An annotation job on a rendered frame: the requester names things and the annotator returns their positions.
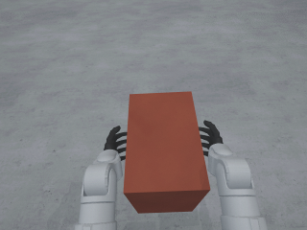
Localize right robot forearm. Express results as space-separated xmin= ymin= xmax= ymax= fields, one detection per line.
xmin=207 ymin=143 xmax=268 ymax=230

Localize left robot forearm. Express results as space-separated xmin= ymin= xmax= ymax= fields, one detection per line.
xmin=74 ymin=149 xmax=123 ymax=230

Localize carton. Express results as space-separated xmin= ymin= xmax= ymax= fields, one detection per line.
xmin=123 ymin=91 xmax=211 ymax=214

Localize robot left hand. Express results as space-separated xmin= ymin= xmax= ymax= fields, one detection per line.
xmin=104 ymin=126 xmax=128 ymax=161

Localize robot right hand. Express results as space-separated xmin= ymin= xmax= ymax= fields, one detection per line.
xmin=199 ymin=120 xmax=223 ymax=157

